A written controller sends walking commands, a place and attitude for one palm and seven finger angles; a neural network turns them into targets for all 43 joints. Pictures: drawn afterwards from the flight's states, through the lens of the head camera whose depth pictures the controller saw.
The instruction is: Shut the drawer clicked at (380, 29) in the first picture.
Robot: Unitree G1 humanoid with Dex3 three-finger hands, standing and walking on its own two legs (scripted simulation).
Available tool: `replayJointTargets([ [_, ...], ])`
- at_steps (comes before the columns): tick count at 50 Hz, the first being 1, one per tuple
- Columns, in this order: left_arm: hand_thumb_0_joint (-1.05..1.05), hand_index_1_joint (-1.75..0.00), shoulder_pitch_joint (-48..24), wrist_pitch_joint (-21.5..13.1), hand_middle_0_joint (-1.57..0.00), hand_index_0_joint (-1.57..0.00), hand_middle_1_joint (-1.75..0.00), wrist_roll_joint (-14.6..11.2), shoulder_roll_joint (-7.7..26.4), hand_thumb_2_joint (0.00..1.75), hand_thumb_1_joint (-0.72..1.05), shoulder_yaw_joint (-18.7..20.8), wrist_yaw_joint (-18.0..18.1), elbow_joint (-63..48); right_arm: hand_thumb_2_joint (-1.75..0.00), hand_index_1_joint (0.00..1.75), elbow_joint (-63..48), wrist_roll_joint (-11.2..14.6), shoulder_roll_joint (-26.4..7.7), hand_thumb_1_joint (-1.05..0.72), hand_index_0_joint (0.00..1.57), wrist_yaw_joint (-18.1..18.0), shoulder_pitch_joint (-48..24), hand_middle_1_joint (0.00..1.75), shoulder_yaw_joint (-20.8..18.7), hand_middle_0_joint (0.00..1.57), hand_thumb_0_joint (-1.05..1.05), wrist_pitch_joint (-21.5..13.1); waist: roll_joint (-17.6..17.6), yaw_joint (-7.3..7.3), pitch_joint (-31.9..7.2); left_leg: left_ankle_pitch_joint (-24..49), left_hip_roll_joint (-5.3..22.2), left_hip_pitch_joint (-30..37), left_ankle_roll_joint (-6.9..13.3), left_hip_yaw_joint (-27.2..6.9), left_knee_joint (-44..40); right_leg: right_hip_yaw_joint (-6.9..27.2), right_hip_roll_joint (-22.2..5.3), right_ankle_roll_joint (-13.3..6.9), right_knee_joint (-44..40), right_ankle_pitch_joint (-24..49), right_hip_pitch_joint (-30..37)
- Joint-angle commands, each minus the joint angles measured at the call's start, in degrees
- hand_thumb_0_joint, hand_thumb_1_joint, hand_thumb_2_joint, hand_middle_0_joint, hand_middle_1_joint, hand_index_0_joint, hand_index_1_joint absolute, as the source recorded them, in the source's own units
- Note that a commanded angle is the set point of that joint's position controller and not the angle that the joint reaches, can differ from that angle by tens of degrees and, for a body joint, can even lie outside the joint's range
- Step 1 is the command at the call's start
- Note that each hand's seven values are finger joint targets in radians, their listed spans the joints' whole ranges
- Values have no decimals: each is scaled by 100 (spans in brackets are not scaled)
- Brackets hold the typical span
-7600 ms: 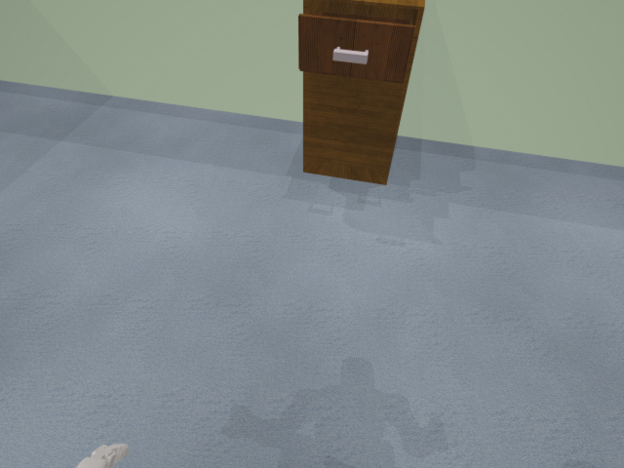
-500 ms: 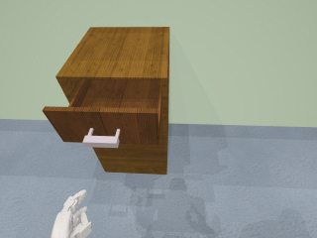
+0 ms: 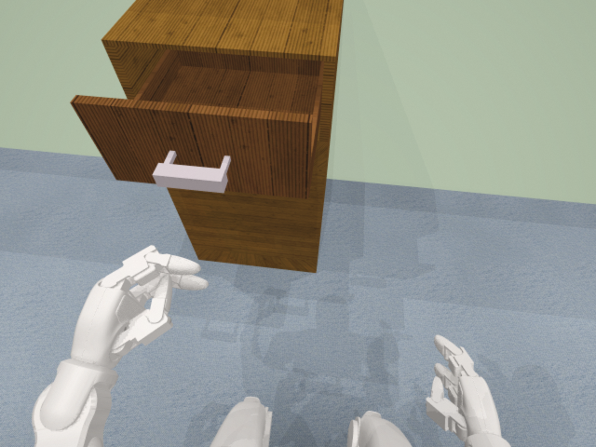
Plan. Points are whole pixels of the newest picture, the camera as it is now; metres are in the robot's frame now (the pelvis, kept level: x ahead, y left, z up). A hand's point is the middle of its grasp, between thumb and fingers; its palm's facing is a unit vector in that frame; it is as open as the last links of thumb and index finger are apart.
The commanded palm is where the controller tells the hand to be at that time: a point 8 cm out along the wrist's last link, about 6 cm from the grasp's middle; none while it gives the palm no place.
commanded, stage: raise the hand and make a fist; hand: left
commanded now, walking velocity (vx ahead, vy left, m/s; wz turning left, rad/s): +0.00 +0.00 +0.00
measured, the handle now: (195, 168) +0.52 +0.23 +0.03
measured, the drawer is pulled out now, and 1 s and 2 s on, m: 0.17 0.17 0.17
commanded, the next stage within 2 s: bring the fist close to the handle in 1.24 s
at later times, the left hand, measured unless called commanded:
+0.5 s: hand (161, 274) +0.29 +0.19 +0.10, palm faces -0.09 -1.00 -0.03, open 3.1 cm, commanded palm +0.27 +0.25 +0.11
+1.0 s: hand (159, 242) +0.30 +0.19 +0.14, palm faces -0.06 -1.00 -0.06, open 3.3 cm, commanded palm +0.28 +0.25 +0.13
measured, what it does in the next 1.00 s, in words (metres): rises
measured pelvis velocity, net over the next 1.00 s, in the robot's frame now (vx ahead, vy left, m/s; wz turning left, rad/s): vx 0.05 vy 0.02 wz -0.02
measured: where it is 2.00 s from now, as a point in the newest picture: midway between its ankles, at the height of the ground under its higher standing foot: outside the picture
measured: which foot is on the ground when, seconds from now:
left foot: down 0.00-1.00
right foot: down 0.00-1.00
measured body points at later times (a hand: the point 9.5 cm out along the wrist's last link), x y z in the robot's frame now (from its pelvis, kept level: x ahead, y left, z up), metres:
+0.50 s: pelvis +0.03 +0.04 +0.03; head +0.08 +0.04 +0.48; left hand +0.29 +0.25 +0.10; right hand +0.20 -0.22 -0.03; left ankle +0.04 +0.14 -0.65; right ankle +0.04 -0.09 -0.65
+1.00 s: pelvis +0.05 +0.02 +0.05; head +0.08 +0.01 +0.50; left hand +0.30 +0.24 +0.14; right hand +0.21 -0.21 -0.03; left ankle +0.04 +0.14 -0.65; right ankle +0.04 -0.09 -0.65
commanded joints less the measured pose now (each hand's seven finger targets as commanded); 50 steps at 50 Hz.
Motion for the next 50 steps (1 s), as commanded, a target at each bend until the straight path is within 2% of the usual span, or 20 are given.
replayJointTargets([
  [1,0,-104,-633,1146,-88,-88,-104,-116,988,90,90,702,-46,-347,-90,30,-1109,142,-962,-90,20,-166,-76,30,-376,20,0,-181,-268,-204,-1164,455,-379,326,376,255,-1380,1400,-66,304,-2215,-819,1503],
  [3,0,-108,-466,1487,-92,-92,-108,-279,1027,90,90,1144,303,-506,-90,30,-1208,104,-854,-90,20,-137,-130,30,-388,20,0,-100,-417,38,-1475,818,-413,527,335,288,-1562,1304,-90,320,-2219,-411,1964],
  [5,0,-112,-312,1447,-96,-96,-112,-407,1003,90,90,1463,713,-611,-90,30,-1181,56,-761,-90,20,-97,-120,30,-400,20,0,-43,-833,165,-1533,1132,-386,600,296,252,-1676,1157,-31,313,-2133,27,2217],
  [8,0,-119,-59,891,-102,-102,-119,-168,770,90,90,1249,1060,-1282,-90,30,-1132,-1,-718,-90,20,39,104,30,-475,20,0,-111,-155,158,-1556,1589,-359,1051,283,313,-1936,802,50,256,-1812,1045,2069],
  [9,0,-121,-12,714,-104,-104,-121,-15,684,90,90,1021,1105,-1334,-90,30,-1106,-31,-737,-90,20,85,176,30,-489,20,0,-130,-150,39,-1390,1638,-337,1180,296,306,-1986,666,90,247,-1740,1197,1868],
  [12,0,-127,-61,405,-110,-110,-127,218,370,90,90,375,910,-1002,-90,30,-1016,-53,-893,-90,20,150,307,30,-527,20,0,-141,-321,-304,-860,1346,-305,1171,332,280,-1977,600,144,265,-1771,986,1390],
  [14,0,-132,-252,349,-114,-114,-132,196,279,90,90,101,690,-1041,-90,30,-1028,-14,-987,-90,20,127,381,30,-530,20,0,-189,-84,-406,-776,1041,-315,1247,336,262,-2005,608,136,248,-1864,636,1198],
  [15,0,-134,-424,382,-116,-116,-134,152,279,90,90,2,594,-1093,-90,30,-1048,7,-1026,-90,20,101,381,30,-522,20,0,-190,-250,-480,-649,928,-298,1285,343,209,-2027,571,163,239,-1889,511,1116],
  [20,0,-145,-1035,450,-126,-126,-145,155,705,90,90,342,818,-1925,-90,30,-1040,-5,-1037,-90,20,5,449,30,-490,20,0,-260,296,-337,-1378,1406,-293,1928,307,78,-2179,469,182,188,-1737,1021,1441],
  [23,0,-151,-622,477,-132,-132,-151,240,576,90,90,426,1171,-2089,-90,30,-1047,-53,-924,-90,20,78,488,30,-463,20,0,-232,477,-181,-1595,2259,-251,2314,203,26,-2240,364,176,153,-1634,1659,1645],
  [26,0,-158,-174,692,-138,-138,-158,322,273,90,90,182,1251,-1844,-90,30,-1113,-56,-892,-90,20,167,458,30,-456,20,0,-75,172,-172,-1422,2931,-201,2374,162,51,-2238,322,203,190,-1644,2141,1766],
  [28,0,-160,-194,942,-140,-140,-160,399,81,90,90,-109,1165,-1710,-90,30,-1159,-34,-906,-90,20,214,430,30,-428,20,0,46,209,-259,-1076,2822,-194,2282,138,64,-2305,302,200,205,-1727,2104,1698],
  [30,0,-160,-38,1233,-140,-140,-160,428,130,90,90,-108,1044,-1421,-90,30,-1222,-10,-936,-90,20,218,406,30,-407,20,0,170,-90,-266,-788,2550,-203,2111,182,79,-2382,290,223,198,-1843,2026,1782],
  [33,0,-160,-526,1446,-140,-140,-160,444,168,90,90,-153,943,-1707,-90,30,-1336,2,-925,-90,20,176,316,30,-374,20,0,269,-31,-298,-853,2288,-240,2207,200,110,-2437,320,209,205,-1956,2001,1858],
  [35,0,-160,-738,1429,-140,-140,-160,376,451,90,90,157,991,-1958,-90,30,-1345,-27,-917,-90,20,132,294,30,-338,20,0,299,-101,-254,-1038,2384,-252,2307,216,105,-2435,347,230,186,-1971,2125,2075],
  [39,0,-160,-1083,1168,-140,-140,-160,263,487,90,90,392,1115,-2213,-90,30,-1245,-51,-804,-90,20,96,303,30,-294,20,0,258,23,-222,-1370,2658,-274,2595,195,130,-2442,382,219,181,-2018,2439,2294],
  [40,0,-160,-1071,1113,-140,-140,-160,252,641,90,90,516,1130,-2193,-90,30,-1204,-57,-816,-90,20,95,296,30,-283,20,0,254,-16,-193,-1354,2724,-268,2573,197,114,-2443,392,236,165,-2018,2474,2367],
  [43,0,-160,-850,1094,-140,-140,-160,269,291,90,90,206,1015,-1843,-90,30,-1117,-34,-796,-90,20,117,272,30,-278,20,0,213,185,-227,-1162,2691,-280,2599,191,160,-2511,383,203,175,-2108,2473,2322],
  [46,0,-160,-402,1293,-140,-140,-160,240,176,90,90,57,761,-1314,-90,30,-1109,11,-880,-90,20,130,277,30,-321,20,0,232,-192,-236,-890,2579,-295,2380,227,201,-2536,388,188,200,-2212,2535,2385],
  [50,0,-160,-414,1446,-140,-140,-160,138,665,90,90,535,647,-1275,-90,30,-1169,15,-954,-90,20,82,200,30,-346,20,0,268,-387,-158,-836,2250,-369,2160,271,288,-2598,521,147,216,-2393,2430,2648],
])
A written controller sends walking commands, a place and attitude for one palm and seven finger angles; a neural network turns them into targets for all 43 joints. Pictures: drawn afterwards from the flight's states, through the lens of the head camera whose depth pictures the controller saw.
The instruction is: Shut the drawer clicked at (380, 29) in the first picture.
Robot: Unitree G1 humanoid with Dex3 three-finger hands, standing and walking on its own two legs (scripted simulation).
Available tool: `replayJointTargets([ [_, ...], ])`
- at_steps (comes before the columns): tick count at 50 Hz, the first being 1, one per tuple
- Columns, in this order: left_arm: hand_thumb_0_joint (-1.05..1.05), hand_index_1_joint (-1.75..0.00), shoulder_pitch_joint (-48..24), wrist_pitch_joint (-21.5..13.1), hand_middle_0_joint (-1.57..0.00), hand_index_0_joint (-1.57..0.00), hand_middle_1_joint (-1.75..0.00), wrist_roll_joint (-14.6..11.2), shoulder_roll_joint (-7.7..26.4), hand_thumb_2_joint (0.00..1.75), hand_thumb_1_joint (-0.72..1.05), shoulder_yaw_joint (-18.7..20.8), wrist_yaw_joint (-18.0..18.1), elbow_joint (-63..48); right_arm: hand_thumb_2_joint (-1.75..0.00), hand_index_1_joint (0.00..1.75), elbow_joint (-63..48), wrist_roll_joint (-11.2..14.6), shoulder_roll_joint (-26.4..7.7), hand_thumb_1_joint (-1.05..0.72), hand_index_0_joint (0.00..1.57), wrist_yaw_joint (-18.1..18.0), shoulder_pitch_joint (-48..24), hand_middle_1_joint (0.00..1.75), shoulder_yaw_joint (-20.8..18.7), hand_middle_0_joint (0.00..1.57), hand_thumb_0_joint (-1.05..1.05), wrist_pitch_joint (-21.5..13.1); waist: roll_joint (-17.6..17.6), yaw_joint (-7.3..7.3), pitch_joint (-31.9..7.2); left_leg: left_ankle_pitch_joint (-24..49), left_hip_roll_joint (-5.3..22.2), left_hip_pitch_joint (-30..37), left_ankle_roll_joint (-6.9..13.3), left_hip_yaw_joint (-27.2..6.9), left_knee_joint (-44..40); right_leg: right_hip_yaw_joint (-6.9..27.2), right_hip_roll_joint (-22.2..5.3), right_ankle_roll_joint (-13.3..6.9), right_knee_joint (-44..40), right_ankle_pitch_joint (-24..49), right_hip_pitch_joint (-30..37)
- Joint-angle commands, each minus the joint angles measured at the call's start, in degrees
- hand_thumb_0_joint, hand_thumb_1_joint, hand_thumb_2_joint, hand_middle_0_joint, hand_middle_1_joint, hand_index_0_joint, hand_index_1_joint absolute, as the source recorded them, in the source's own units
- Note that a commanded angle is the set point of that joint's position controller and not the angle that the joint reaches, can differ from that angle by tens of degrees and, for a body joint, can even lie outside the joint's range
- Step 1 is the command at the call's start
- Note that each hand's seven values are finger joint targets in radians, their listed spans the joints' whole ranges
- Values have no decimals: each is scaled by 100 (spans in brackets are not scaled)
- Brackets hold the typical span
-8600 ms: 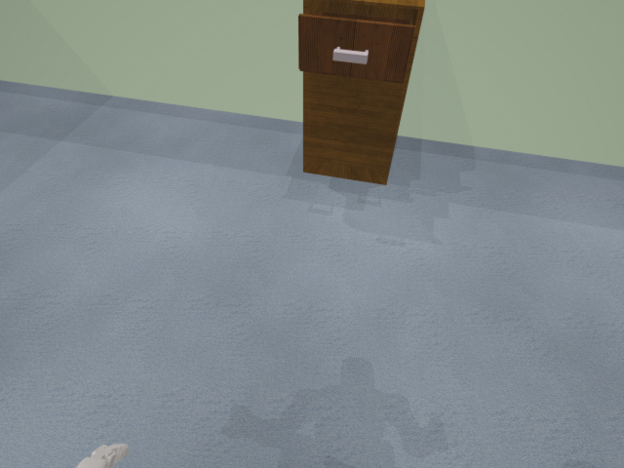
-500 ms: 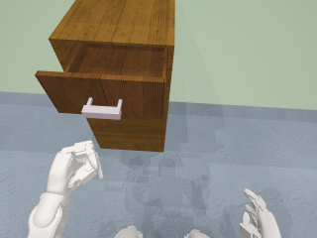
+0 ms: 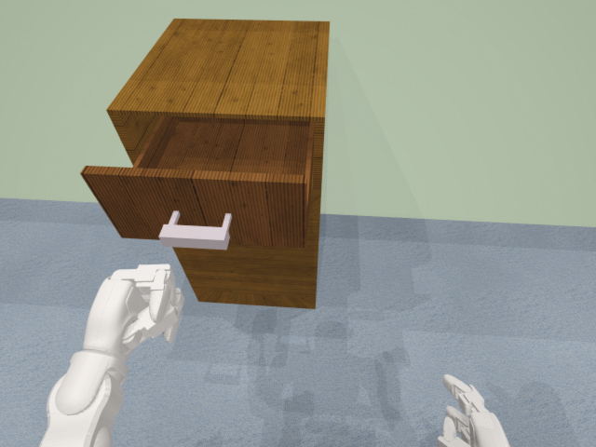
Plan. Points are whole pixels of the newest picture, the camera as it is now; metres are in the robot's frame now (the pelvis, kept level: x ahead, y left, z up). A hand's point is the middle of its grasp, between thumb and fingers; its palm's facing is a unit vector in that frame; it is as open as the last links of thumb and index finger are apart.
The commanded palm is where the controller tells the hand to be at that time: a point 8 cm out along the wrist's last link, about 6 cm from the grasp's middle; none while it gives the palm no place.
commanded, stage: raise the hand and make a fist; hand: left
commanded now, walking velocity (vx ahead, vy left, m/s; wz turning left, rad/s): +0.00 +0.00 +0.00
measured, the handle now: (198, 227) +0.47 +0.22 -0.03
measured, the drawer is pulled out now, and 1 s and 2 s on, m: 0.17 0.17 0.17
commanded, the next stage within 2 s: bring the fist close to the handle in 0.24 s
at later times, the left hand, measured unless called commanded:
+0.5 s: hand (174, 309) +0.27 +0.18 +0.06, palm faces -0.01 -1.00 -0.03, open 3.3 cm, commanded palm +0.25 +0.23 +0.06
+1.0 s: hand (193, 290) +0.33 +0.18 +0.01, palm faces -0.05 -1.00 -0.03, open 3.3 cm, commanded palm +0.31 +0.23 +0.01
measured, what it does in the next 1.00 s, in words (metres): stands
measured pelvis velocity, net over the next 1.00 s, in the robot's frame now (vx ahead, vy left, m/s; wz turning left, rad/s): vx -0.02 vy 0.00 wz -0.02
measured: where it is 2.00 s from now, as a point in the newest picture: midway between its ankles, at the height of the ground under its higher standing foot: outside the picture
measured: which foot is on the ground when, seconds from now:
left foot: down 0.00-1.00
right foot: down 0.00-1.00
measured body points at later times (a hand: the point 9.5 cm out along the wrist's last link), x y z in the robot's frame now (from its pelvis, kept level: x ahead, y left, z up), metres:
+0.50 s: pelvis -0.02 -0.02 +0.00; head +0.02 -0.03 +0.45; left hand +0.26 +0.23 +0.07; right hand +0.15 -0.26 -0.09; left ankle -0.01 +0.12 -0.70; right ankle +0.00 -0.11 -0.70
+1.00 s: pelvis -0.02 +0.00 -0.03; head +0.07 +0.00 +0.41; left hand +0.32 +0.24 +0.01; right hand +0.11 -0.24 -0.14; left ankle -0.01 +0.12 -0.70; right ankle +0.00 -0.11 -0.70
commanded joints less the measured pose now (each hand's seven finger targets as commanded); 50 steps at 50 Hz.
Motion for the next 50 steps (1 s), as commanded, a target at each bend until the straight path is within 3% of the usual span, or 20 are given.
replayJointTargets([
  [1,0,-160,-421,-198,-140,-140,-160,-144,855,90,90,620,-111,-976,-90,30,-992,33,-722,-90,20,-84,-456,30,-338,20,0,-302,-415,34,-946,1823,-233,297,76,-88,-750,220,189,-51,-635,1954,965],
  [6,0,-160,-1128,-733,-140,-140,-160,-236,1102,90,90,1045,135,-1081,-90,30,-841,11,-644,-90,20,-123,-462,30,-336,20,0,-363,-246,0,-938,1559,-248,288,81,-55,-739,395,194,-45,-739,1585,956],
  [8,0,-160,-1296,-902,-140,-140,-160,-212,955,90,90,857,99,-944,-90,30,-745,23,-629,-90,20,-117,-438,30,-331,20,0,-418,15,-84,-922,1465,-262,347,85,-21,-699,435,179,-37,-769,1505,839],
  [10,0,-160,-1419,-929,-140,-140,-160,-218,899,90,90,679,-58,-606,-90,30,-684,32,-675,-90,20,-120,-430,30,-330,20,0,-458,-192,-168,-801,1372,-259,231,109,-29,-658,521,170,-15,-846,1399,802],
  [14,0,-160,-1334,-706,-140,-140,-160,-263,970,90,90,678,-410,-19,-90,30,-645,92,-742,-90,20,-171,-421,30,-357,20,0,-499,-153,-132,-855,1279,-288,176,111,24,-669,663,96,18,-1015,1265,912],
  [15,0,-160,-1364,-628,-140,-140,-160,-321,1009,90,90,688,-476,129,-90,30,-660,88,-770,-90,20,-178,-414,30,-341,20,0,-498,-412,-138,-838,1251,-290,74,120,-7,-667,705,90,35,-1048,1191,961],
  [18,0,-160,-1608,-560,-140,-140,-160,-376,1107,90,90,883,-482,215,-90,30,-652,91,-764,-90,20,-207,-465,30,-347,20,0,-493,-357,-84,-890,1323,-293,141,114,4,-713,697,71,45,-1052,1273,987],
  [21,0,-160,-1756,-723,-140,-140,-160,-406,1230,90,90,1168,-359,477,-90,30,-616,43,-749,-90,20,-188,-444,30,-349,20,0,-483,-630,-47,-885,1290,-290,-54,94,-5,-637,720,87,64,-949,1237,937],
  [22,0,-160,-1940,-825,-140,-140,-160,-372,1079,90,90,1027,-325,566,-90,30,-590,41,-726,-90,20,-172,-445,30,-336,20,0,-478,-570,-103,-762,1229,-292,-80,92,-7,-636,675,97,53,-906,1169,777],
  [26,0,-160,-2374,-1184,-140,-140,-160,-198,1030,90,90,868,-257,716,-90,30,-510,0,-723,-90,20,-108,-384,30,-371,20,0,-506,-276,-153,-995,1197,-270,-112,100,-16,-483,603,136,18,-603,1199,504],
  [29,0,-160,-2535,-1292,-140,-140,-160,-88,1062,90,90,833,-308,979,-90,30,-435,-6,-743,-90,20,-96,-305,30,-406,20,0,-505,-96,-181,-1173,1225,-251,-140,94,-22,-373,526,151,-13,-412,1274,326],
  [30,0,-160,-2642,-1306,-140,-140,-160,-94,1074,90,90,791,-345,1028,-90,30,-431,-19,-770,-90,20,-88,-266,30,-397,20,0,-484,-195,-209,-1266,1273,-246,-192,109,-53,-323,515,173,-19,-329,1320,320],
  [31,0,-160,-2633,-1316,-140,-140,-160,-90,1077,90,90,824,-366,1047,-90,30,-437,-14,-759,-90,20,-82,-274,30,-411,20,0,-475,-22,-160,-1382,1306,-243,-186,92,-44,-294,493,164,-33,-264,1361,297],
  [36,0,-160,-3104,-1349,-140,-140,-160,-144,1194,90,90,983,-315,1365,-90,30,-378,-49,-787,-90,20,-95,-207,30,-417,20,0,-394,-284,-200,-1572,1357,-210,-440,89,-105,-109,446,176,-24,-12,1424,128],
  [41,0,-160,-3124,-1491,-140,-140,-160,-103,1153,90,90,1019,-257,1610,-90,30,-389,-77,-775,-90,20,-48,-133,30,-443,20,0,-303,-145,-150,-1847,1576,-190,-565,73,-94,97,409,192,-51,290,1640,-35],
  [45,0,-160,-3315,-1513,-140,-140,-160,-40,934,90,90,759,-289,1831,-90,30,-366,-94,-810,-90,20,3,-2,30,-460,20,0,-229,-112,-241,-1877,1699,-154,-660,62,-152,263,332,229,-76,501,1671,-381],
  [50,0,-160,-3765,-1558,-140,-140,-160,14,940,90,90,703,-263,1869,-90,30,-358,-94,-842,-90,20,19,68,30,-500,20,0,-127,-100,-296,-2031,1706,-118,-727,47,-207,449,284,240,-92,724,1538,-752],
])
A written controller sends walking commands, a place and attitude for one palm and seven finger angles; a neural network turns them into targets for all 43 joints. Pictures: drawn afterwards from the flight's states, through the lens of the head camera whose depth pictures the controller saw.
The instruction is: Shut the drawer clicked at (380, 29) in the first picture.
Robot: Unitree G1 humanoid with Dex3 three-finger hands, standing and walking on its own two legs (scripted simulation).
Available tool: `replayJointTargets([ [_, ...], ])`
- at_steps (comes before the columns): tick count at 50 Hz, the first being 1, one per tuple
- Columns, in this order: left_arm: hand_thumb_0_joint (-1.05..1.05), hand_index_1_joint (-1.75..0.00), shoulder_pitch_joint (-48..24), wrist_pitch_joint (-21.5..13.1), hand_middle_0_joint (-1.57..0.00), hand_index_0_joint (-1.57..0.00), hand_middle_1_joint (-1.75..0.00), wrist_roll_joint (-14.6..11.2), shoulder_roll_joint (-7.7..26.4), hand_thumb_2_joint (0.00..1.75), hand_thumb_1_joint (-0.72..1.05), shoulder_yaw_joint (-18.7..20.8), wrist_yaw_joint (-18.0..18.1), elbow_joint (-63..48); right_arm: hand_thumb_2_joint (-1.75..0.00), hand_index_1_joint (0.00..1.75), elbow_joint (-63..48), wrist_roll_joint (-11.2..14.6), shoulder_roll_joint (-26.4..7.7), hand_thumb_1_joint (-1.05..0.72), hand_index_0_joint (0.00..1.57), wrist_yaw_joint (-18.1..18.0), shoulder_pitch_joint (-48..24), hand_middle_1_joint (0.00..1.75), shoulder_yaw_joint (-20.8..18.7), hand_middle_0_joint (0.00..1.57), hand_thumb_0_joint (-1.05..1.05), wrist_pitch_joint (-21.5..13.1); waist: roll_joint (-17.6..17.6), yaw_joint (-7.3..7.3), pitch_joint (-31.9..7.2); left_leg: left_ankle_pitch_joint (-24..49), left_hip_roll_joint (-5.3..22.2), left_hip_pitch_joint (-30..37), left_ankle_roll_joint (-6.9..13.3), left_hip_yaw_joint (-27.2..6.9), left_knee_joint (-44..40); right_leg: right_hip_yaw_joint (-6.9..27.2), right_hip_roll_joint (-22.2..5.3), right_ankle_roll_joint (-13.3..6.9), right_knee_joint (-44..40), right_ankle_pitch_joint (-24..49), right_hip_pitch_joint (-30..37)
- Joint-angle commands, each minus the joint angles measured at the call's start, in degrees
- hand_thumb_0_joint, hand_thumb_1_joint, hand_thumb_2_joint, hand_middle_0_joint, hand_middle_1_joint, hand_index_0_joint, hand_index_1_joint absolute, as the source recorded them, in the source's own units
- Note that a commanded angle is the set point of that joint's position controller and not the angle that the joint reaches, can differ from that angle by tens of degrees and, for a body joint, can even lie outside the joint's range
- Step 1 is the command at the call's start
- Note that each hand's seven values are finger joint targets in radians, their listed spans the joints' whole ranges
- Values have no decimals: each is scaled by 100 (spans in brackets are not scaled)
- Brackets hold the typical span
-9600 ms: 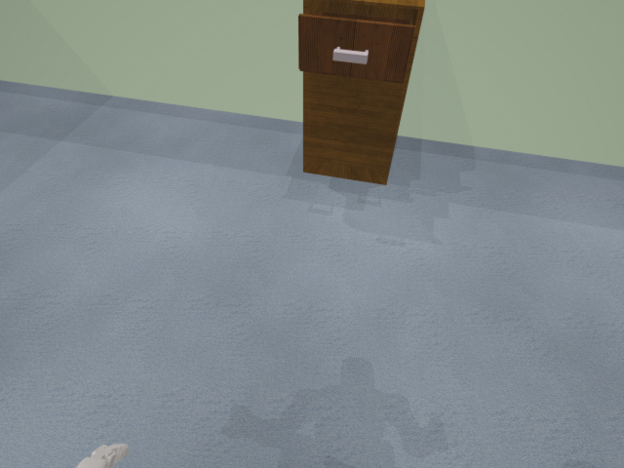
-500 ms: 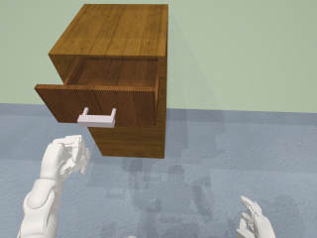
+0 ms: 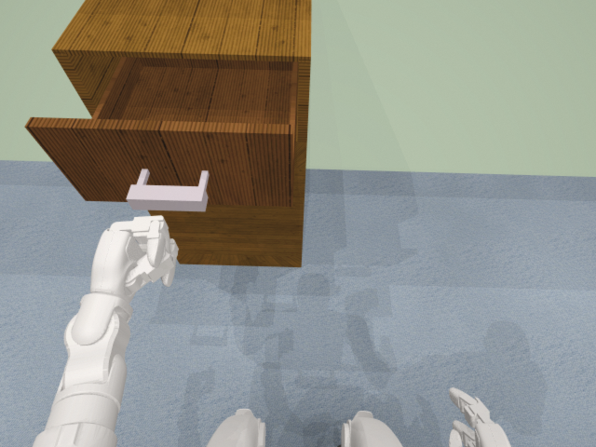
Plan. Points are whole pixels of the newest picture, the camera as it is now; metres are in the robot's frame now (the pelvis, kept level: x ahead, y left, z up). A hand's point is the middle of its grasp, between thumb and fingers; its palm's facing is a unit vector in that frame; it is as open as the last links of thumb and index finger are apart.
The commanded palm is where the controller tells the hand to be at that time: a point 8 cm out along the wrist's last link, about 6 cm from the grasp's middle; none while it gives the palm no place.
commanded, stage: bring the fist close to the handle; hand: left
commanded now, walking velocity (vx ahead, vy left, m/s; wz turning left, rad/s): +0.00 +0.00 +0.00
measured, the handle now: (171, 186) +0.49 +0.23 +0.01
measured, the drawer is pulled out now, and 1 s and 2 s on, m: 0.17 0.17 0.07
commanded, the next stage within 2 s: push the drawer shut in 0.74 s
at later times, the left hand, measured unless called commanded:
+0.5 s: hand (186, 250) +0.37 +0.18 +0.00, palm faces -0.02 -1.00 -0.04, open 3.3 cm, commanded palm +0.35 +0.23 +0.01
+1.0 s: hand (184, 243) +0.38 +0.18 +0.01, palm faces +0.00 -1.00 -0.05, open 3.3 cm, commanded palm +0.37 +0.23 +0.01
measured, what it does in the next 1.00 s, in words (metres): stands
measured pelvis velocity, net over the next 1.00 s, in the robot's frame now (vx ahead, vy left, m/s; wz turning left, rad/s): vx -0.01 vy -0.01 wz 0.00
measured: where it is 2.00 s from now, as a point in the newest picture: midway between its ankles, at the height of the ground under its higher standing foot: outside the picture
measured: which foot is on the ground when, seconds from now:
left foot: down 0.00-1.00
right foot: down 0.00-1.00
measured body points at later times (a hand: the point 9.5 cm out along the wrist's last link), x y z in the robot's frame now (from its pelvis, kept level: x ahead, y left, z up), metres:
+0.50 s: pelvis -0.02 +0.00 -0.03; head +0.10 +0.00 +0.40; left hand +0.37 +0.23 +0.01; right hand +0.11 -0.25 -0.15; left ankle +0.00 +0.11 -0.67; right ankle +0.02 -0.12 -0.67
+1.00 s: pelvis -0.01 -0.01 -0.03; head +0.10 +0.00 +0.41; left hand +0.38 +0.24 +0.01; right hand +0.11 -0.26 -0.14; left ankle +0.01 +0.11 -0.67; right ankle +0.02 -0.12 -0.67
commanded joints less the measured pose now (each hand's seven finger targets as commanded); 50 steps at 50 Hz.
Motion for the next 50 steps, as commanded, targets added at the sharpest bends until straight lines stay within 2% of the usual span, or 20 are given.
replayJointTargets([
  [1,0,-160,-1671,-410,-140,-140,-160,-42,865,90,90,251,37,-1158,-90,30,-710,11,-827,-90,20,-31,100,30,-353,20,0,-185,156,-75,-2045,1935,-160,881,-6,-299,-622,170,232,-90,-366,1729,919],
  [2,0,-160,-1561,-426,-140,-140,-160,-38,902,90,90,352,81,-1051,-90,30,-704,1,-824,-90,20,-26,127,30,-362,20,0,-162,12,-44,-2090,1912,-154,839,-4,-301,-598,165,237,-88,-346,1707,928],
  [5,0,-160,-1889,-536,-140,-140,-160,15,848,90,90,263,172,-993,-90,30,-686,-8,-817,-90,20,-25,115,30,-355,20,0,-123,101,-114,-2095,1862,-155,725,8,-311,-456,159,249,-96,-204,1614,678],
  [6,0,-160,-1822,-551,-140,-140,-160,32,1003,90,90,451,208,-894,-90,30,-659,-26,-826,-90,20,-21,143,30,-362,20,0,-90,76,-48,-2201,1872,-151,665,-2,-305,-423,170,240,-93,-170,1633,706],
  [8,0,-160,-1970,-580,-140,-140,-160,88,1035,90,90,468,246,-687,-90,30,-624,-29,-824,-90,20,-14,162,30,-356,20,0,-33,12,-83,-2209,1830,-151,537,-1,-308,-345,169,244,-92,-81,1621,614],
  [9,0,-160,-2094,-606,-140,-140,-160,119,934,90,90,341,244,-726,-90,30,-635,-29,-810,-90,20,-1,152,30,-353,20,0,-21,177,-101,-2244,1826,-153,563,-9,-310,-319,171,242,-99,-48,1582,518],
  [11,0,-160,-2064,-622,-140,-140,-160,127,1023,90,90,438,237,-672,-90,30,-638,-47,-820,-90,20,11,177,30,-364,20,0,11,272,-50,-2430,1968,-153,570,-20,-302,-238,176,243,-113,29,1680,518],
  [13,0,-160,-2081,-640,-140,-140,-160,111,937,90,90,358,214,-633,-90,30,-636,-42,-826,-90,20,30,184,30,-372,20,0,55,196,-91,-2510,1977,-147,542,-13,-297,-171,183,249,-104,54,1704,476],
  [18,0,-160,-2546,-633,-140,-140,-160,121,902,90,90,296,182,-213,-90,30,-590,-14,-847,-90,20,14,194,30,-361,20,0,136,13,-222,-2217,1358,-164,84,31,-294,-55,207,252,-81,53,1219,190],
  [20,0,-160,-2768,-654,-140,-140,-160,140,1226,90,90,485,209,-339,-90,30,-634,-6,-876,-90,20,-22,204,30,-365,20,0,159,122,-178,-2409,1301,-170,97,46,-304,-45,248,265,-100,71,1137,269],
  [23,0,-160,-2791,-682,-140,-140,-160,145,1252,90,90,502,254,-546,-90,30,-645,-18,-847,-90,20,-31,235,30,-362,20,0,182,299,-123,-2832,1592,-165,386,26,-312,-51,245,252,-103,106,1381,401],
  [25,0,-160,-2750,-668,-140,-140,-160,110,1100,90,90,374,253,-532,-90,30,-646,-3,-849,-90,20,-31,243,30,-363,20,0,191,222,-189,-2792,1658,-151,435,36,-332,-33,210,276,-104,109,1418,334],
  [29,0,-160,-2374,-543,-140,-140,-160,90,1074,90,90,433,272,-280,-90,30,-641,15,-838,-90,20,-11,264,30,-362,20,0,262,-53,-164,-2527,1419,-174,107,60,-248,-96,252,259,-63,-26,1371,544],
  [30,0,-160,-2248,-511,-140,-140,-160,97,1221,90,90,553,270,-154,-90,30,-669,12,-873,-90,20,-18,275,30,-358,20,0,285,-166,-130,-2454,1369,-178,-20,68,-258,-103,254,270,-80,-17,1327,607],
  [34,0,-160,-2462,-450,-140,-140,-160,142,1157,90,90,467,268,-70,-90,30,-695,47,-853,-90,20,-22,252,30,-350,20,0,357,-175,-219,-2122,1074,-198,-208,88,-186,-129,319,235,-49,-152,1119,541],
  [38,0,-160,-2556,-691,-140,-140,-160,113,1198,90,90,493,272,-469,-90,30,-723,19,-824,-90,20,-18,261,30,-354,20,0,329,197,-131,-2525,1402,-190,126,70,-201,-101,328,245,-94,-48,1406,622],
  [40,0,-160,-2524,-755,-140,-140,-160,78,1040,90,90,353,258,-491,-90,30,-730,16,-822,-90,20,-6,272,30,-357,20,0,311,108,-201,-2527,1522,-183,185,80,-220,-58,295,269,-88,-16,1513,571],
  [41,0,-160,-2614,-770,-140,-140,-160,107,1087,90,90,364,254,-432,-90,30,-661,14,-817,-90,20,-9,258,30,-359,20,0,309,193,-218,-2471,1430,-173,161,65,-223,-60,305,265,-80,-29,1428,505],
  [44,0,-160,-2840,-760,-140,-140,-160,141,1305,90,90,523,253,-150,-90,30,-584,18,-842,-90,20,-46,270,30,-343,20,0,335,-79,-284,-2278,1172,-189,-137,94,-211,-29,371,250,-52,-87,1243,567],
  [50,0,-160,-3614,-681,-140,-140,-160,160,1499,90,90,587,160,314,-90,30,-489,20,-864,-90,20,-106,310,30,-312,20,0,335,158,-385,-2311,1065,-191,-135,108,-252,60,381,261,-74,-63,1057,335],
])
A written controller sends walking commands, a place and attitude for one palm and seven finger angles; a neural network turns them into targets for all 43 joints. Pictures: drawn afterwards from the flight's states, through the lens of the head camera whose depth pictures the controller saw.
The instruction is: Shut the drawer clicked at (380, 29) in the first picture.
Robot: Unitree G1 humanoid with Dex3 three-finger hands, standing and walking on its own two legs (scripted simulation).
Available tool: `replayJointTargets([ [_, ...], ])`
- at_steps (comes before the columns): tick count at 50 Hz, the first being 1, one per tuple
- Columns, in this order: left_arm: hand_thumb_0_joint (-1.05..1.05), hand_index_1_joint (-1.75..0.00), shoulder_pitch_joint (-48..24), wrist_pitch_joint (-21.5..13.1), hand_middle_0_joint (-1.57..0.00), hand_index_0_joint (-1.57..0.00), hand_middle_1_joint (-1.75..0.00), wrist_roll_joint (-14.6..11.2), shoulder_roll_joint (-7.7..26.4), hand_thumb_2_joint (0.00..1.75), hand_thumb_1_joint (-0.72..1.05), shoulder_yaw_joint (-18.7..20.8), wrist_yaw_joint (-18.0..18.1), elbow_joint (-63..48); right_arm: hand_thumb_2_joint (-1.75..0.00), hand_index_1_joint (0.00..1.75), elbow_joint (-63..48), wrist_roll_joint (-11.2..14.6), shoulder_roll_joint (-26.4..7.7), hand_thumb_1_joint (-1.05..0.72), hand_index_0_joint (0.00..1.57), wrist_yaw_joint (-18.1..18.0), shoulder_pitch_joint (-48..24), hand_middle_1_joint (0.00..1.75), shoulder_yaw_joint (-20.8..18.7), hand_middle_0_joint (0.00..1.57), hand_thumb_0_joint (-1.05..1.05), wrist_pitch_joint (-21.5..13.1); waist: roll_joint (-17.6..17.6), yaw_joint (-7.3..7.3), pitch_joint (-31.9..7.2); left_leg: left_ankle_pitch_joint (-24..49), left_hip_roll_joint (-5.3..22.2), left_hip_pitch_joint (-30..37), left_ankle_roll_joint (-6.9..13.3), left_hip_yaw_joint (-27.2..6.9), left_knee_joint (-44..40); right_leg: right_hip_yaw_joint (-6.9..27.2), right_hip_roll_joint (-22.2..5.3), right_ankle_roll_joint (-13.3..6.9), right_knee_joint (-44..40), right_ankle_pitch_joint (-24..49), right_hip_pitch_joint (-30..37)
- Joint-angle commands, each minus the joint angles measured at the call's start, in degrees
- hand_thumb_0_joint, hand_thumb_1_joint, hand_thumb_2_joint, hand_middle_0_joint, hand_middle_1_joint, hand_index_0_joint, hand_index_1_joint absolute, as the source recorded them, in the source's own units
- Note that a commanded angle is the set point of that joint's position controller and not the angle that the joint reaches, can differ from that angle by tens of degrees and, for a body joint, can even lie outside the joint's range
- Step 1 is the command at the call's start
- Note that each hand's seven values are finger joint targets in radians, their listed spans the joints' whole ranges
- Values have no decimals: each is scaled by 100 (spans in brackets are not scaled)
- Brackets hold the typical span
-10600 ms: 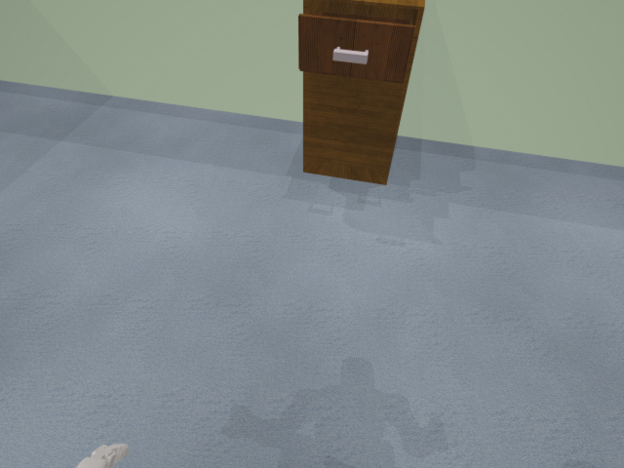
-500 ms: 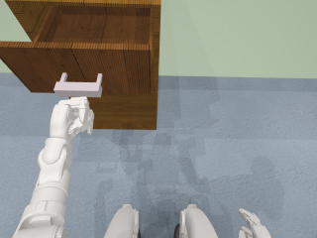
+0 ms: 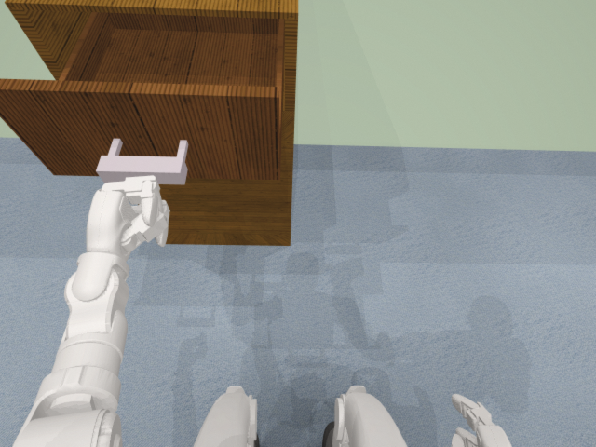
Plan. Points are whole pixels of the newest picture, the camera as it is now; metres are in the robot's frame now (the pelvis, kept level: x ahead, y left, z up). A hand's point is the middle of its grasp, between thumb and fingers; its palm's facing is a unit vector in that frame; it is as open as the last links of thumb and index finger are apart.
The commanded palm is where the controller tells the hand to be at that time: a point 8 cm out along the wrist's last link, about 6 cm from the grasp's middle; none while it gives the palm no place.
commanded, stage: push the drawer shut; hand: left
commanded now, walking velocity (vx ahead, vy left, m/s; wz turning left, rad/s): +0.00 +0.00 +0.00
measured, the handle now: (147, 157) +0.50 +0.23 +0.04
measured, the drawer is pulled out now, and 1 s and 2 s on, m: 0.17 0.07 0.00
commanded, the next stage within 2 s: pull the fist back off the drawer in 1.96 s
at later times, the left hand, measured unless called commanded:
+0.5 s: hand (159, 183) +0.46 +0.21 +0.03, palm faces -0.02 -1.00 -0.03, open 2.9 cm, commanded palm +0.44 +0.24 +0.04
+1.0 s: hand (171, 148) +0.52 +0.20 +0.04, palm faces +0.00 -1.00 -0.03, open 3.1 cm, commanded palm +0.51 +0.23 +0.04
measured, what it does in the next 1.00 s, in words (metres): stands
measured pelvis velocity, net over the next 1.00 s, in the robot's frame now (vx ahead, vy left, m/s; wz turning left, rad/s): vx -0.01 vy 0.02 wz -0.03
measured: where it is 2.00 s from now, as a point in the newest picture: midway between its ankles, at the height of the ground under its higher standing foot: outside the picture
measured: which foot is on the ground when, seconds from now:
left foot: down 0.00-1.00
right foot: down 0.00-1.00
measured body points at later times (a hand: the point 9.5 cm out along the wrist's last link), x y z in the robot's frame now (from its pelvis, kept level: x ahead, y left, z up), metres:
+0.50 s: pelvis -0.01 +0.01 -0.01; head +0.13 +0.03 +0.42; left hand +0.45 +0.26 +0.04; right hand +0.07 -0.25 -0.13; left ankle +0.02 +0.12 -0.64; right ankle +0.03 -0.11 -0.64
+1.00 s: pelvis -0.01 +0.02 -0.02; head +0.15 +0.04 +0.40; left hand +0.51 +0.25 +0.04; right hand +0.01 -0.25 -0.13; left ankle +0.02 +0.12 -0.64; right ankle +0.03 -0.11 -0.64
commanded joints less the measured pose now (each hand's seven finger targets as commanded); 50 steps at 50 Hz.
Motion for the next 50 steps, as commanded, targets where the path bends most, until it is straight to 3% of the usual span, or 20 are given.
replayJointTargets([
  [1,0,-160,-2362,-331,-140,-140,-160,-108,1279,90,90,385,-75,-896,-90,30,-462,18,-830,-90,20,-87,424,30,-303,20,0,-195,212,-190,-2226,1365,-259,1015,143,-129,-793,456,202,6,-867,1365,1466],
  [6,0,-160,-2337,-286,-140,-140,-160,-158,1458,90,90,564,-215,-641,-90,30,-428,-4,-880,-90,20,-60,577,30,-325,20,0,-179,198,-129,-2775,1931,-229,1224,125,-165,-707,404,218,-1,-703,1921,1592],
  [7,0,-160,-2327,-247,-140,-140,-160,-159,1373,90,90,496,-249,-588,-90,30,-426,-3,-861,-90,20,-46,581,30,-320,20,0,-166,306,-137,-2781,1969,-242,1178,128,-120,-678,436,215,12,-705,2009,1630],
  [9,0,-160,-2646,-215,-140,-140,-160,-172,1439,90,90,526,-268,-480,-90,30,-384,14,-876,-90,20,-42,606,30,-322,20,0,-137,187,-231,-2508,1784,-225,1047,129,-144,-697,413,219,25,-756,1829,1508],
  [13,0,-160,-3130,-238,-140,-140,-160,-128,1482,90,90,530,-221,-234,-90,30,-306,2,-883,-90,20,-50,679,30,-313,20,0,-119,121,-351,-2360,1562,-219,942,150,-178,-665,412,233,34,-792,1548,1305],
  [15,0,-160,-3473,-275,-140,-140,-160,-96,1670,90,90,618,-206,-50,-90,30,-271,-15,-908,-90,20,-71,719,30,-286,20,0,-123,150,-398,-2230,1397,-221,807,163,-212,-635,410,248,16,-766,1337,1167],
  [17,0,-160,-3802,-301,-140,-140,-160,-45,1592,90,90,531,-203,136,-90,30,-215,-24,-902,-90,20,-67,743,30,-282,20,0,-128,306,-466,-2277,1321,-223,905,153,-239,-637,378,239,21,-756,1184,954],
  [21,0,-160,-4140,-381,-140,-140,-160,61,1857,90,90,646,-189,211,-90,30,-192,-65,-973,-90,20,-45,867,30,-295,20,0,-121,659,-413,-2805,1511,-218,1263,119,-352,-619,303,255,-22,-625,1150,758],
  [25,0,-160,-4435,-364,-140,-140,-160,86,1871,90,90,625,-151,394,-90,30,-161,-106,-1020,-90,20,-8,990,30,-295,20,0,-89,602,-518,-2883,1694,-185,1434,117,-447,-601,227,289,-30,-588,1184,576],
  [27,0,-160,-4587,-373,-140,-140,-160,127,1794,90,90,539,-114,339,-90,30,-151,-116,-1015,-90,20,23,1020,30,-296,20,0,-60,789,-527,-3040,1797,-178,1605,99,-461,-618,219,290,-29,-602,1221,526],
  [30,0,-160,-4572,-353,-140,-140,-160,180,2009,90,90,723,-29,659,-90,30,-148,-138,-1056,-90,20,38,1112,30,-289,20,0,1,570,-569,-2833,1753,-167,1442,113,-483,-631,193,324,-30,-609,1173,507],
  [31,0,-160,-4626,-358,-140,-140,-160,232,2048,90,90,718,-4,679,-90,30,-146,-130,-1050,-90,20,44,1094,30,-281,20,0,27,656,-560,-2791,1697,-158,1402,103,-468,-650,203,306,-24,-626,1134,487],
  [32,0,-160,-4776,-336,-140,-140,-160,231,1849,90,90,568,13,792,-90,30,-130,-130,-1024,-90,20,54,1108,30,-267,20,0,40,524,-659,-2650,1573,-165,1309,124,-469,-647,204,314,-7,-659,1067,445],
  [34,0,-160,-4960,-324,-140,-140,-160,297,2194,90,90,781,66,999,-90,30,-97,-143,-1064,-90,20,44,1141,30,-242,20,0,72,436,-703,-2391,1287,-158,1010,147,-461,-645,234,321,-4,-692,882,439],
  [36,0,-160,-5112,-363,-140,-140,-160,381,2378,90,90,884,100,1023,-90,30,-132,-161,-1088,-90,20,43,1187,30,-240,20,0,101,588,-692,-2547,1305,-172,1061,148,-463,-631,232,321,-16,-653,860,389],
  [37,0,-160,-5223,-365,-140,-140,-160,385,2221,90,90,744,92,1043,-90,30,-116,-166,-1070,-90,20,47,1181,30,-234,20,0,101,658,-761,-2605,1327,-174,1107,153,-460,-602,235,314,-10,-649,876,322],
  [41,0,-160,-5359,-382,-140,-140,-160,445,2517,90,90,940,100,1192,-90,30,-80,-212,-1132,-90,20,64,1306,30,-229,20,0,153,763,-790,-2771,1531,-135,1238,134,-530,-544,194,327,-14,-583,961,189],
  [44,0,-160,-5541,-368,-140,-140,-160,498,2529,90,90,873,71,1107,-90,30,-89,-232,-1119,-90,20,81,1373,30,-222,20,0,200,950,-784,-3069,1765,-134,1371,129,-533,-487,215,334,-23,-557,1122,269],
  [47,0,-160,-5742,-293,-140,-140,-160,522,2390,90,90,745,91,1211,-90,30,-40,-247,-1130,-90,20,99,1450,30,-222,20,0,258,1050,-907,-3029,1949,-97,1569,100,-613,-474,153,346,-17,-542,1166,10],
  [50,0,-160,-5980,-227,-140,-140,-160,561,2666,90,90,913,143,1288,-90,30,-11,-269,-1170,-90,20,90,1529,30,-206,20,0,292,974,-993,-2981,1891,-93,1407,149,-596,-432,176,361,-8,-570,1175,64],
])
